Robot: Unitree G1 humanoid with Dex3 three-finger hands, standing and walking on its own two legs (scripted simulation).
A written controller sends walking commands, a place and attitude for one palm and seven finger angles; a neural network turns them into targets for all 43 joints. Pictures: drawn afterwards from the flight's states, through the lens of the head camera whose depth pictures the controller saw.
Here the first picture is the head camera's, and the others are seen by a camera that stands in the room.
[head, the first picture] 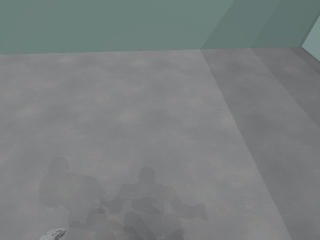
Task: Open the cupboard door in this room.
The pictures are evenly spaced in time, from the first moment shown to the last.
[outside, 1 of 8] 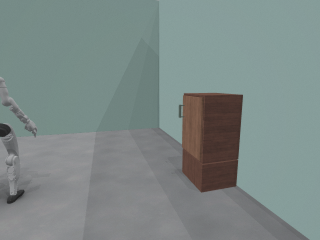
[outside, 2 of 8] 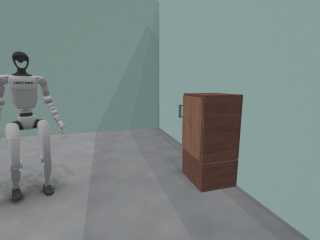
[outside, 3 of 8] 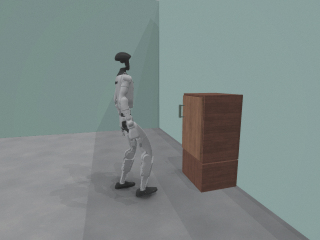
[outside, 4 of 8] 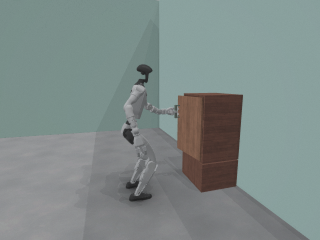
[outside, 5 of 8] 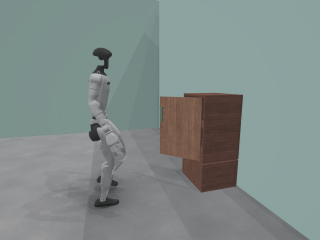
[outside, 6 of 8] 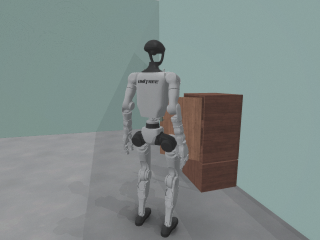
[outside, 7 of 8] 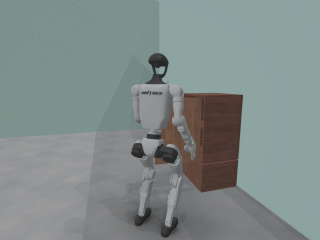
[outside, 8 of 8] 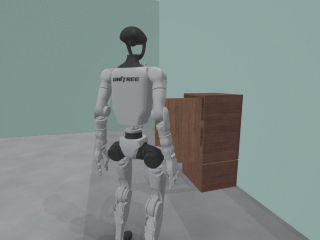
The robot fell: no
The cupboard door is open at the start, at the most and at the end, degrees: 0 86 86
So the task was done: yes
